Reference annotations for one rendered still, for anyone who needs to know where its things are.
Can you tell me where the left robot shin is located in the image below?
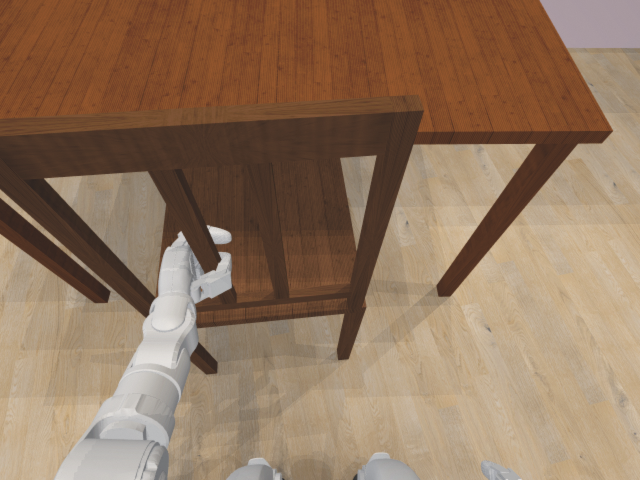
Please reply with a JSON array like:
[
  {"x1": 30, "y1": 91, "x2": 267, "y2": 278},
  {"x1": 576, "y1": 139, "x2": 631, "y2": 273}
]
[{"x1": 248, "y1": 458, "x2": 272, "y2": 468}]

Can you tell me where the right robot shin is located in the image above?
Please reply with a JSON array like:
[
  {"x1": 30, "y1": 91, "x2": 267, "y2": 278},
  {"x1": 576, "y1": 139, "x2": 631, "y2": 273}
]
[{"x1": 366, "y1": 452, "x2": 390, "y2": 465}]

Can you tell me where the table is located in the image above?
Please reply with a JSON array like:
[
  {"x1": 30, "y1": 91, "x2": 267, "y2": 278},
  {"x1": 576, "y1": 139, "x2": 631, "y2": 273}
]
[{"x1": 0, "y1": 0, "x2": 613, "y2": 303}]

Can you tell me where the robot shin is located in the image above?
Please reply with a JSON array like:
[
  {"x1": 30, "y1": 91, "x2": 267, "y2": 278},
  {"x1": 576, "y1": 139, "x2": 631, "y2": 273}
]
[
  {"x1": 248, "y1": 458, "x2": 272, "y2": 468},
  {"x1": 366, "y1": 452, "x2": 390, "y2": 465}
]

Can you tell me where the robot left hand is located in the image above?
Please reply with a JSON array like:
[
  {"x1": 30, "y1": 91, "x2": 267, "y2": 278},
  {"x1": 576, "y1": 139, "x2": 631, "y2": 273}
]
[{"x1": 158, "y1": 225, "x2": 232, "y2": 304}]

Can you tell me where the robot left upper arm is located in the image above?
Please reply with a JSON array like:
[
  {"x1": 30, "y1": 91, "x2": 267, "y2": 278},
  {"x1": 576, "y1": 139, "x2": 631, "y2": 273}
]
[{"x1": 59, "y1": 438, "x2": 169, "y2": 480}]

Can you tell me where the chair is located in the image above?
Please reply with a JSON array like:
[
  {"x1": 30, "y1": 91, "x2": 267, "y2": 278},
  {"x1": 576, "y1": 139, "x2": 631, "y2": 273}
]
[{"x1": 0, "y1": 95, "x2": 424, "y2": 375}]

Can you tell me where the robot right hand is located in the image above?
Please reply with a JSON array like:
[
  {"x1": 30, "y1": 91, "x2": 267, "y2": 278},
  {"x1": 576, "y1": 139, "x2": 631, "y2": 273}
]
[{"x1": 481, "y1": 460, "x2": 522, "y2": 480}]

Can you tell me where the left robot forearm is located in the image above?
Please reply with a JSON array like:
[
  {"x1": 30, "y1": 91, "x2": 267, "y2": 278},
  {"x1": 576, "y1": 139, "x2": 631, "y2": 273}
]
[{"x1": 54, "y1": 292, "x2": 199, "y2": 480}]

